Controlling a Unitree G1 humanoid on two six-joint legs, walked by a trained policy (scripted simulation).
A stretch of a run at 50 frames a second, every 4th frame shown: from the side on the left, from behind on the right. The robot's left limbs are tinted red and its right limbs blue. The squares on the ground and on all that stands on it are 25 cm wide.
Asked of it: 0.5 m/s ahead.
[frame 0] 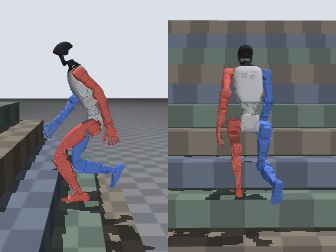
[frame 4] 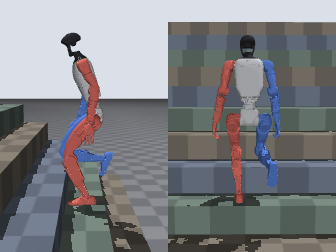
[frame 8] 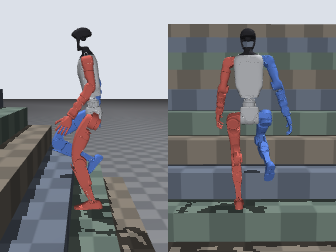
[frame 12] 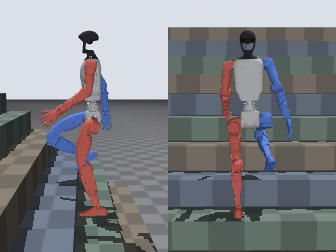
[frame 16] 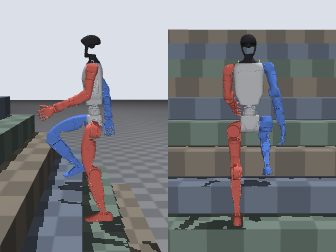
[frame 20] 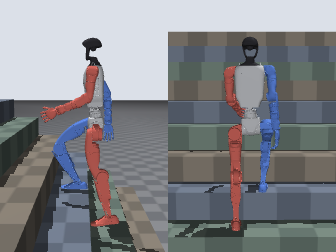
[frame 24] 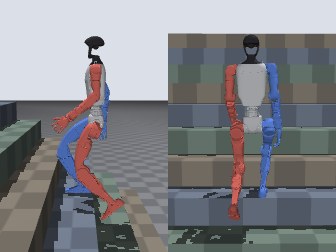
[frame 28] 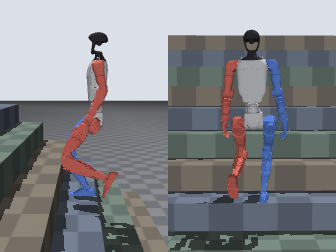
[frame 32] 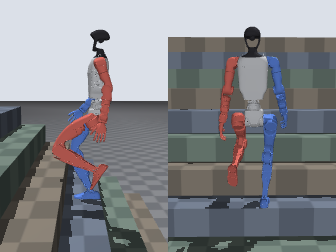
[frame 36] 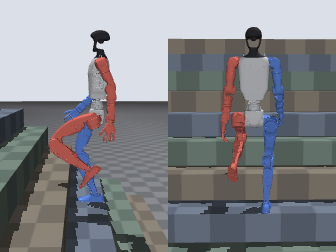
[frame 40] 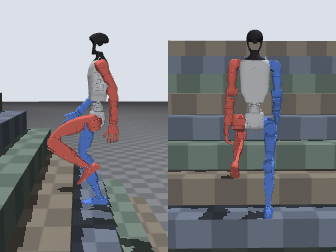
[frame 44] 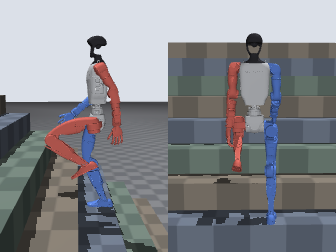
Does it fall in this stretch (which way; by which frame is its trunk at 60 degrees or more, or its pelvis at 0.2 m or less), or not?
no
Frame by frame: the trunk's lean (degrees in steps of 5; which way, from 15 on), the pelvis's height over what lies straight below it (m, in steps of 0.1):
0: 30 forward, 0.6
4: 20 forward, 0.7
8: 10, 0.8
12: 5, 0.8
16: 5, 0.8
20: 5, 0.8
24: 0, 0.8
28: 0, 0.7
32: 5, 0.7
36: 5, 0.8
40: 0, 0.8
44: 0, 0.8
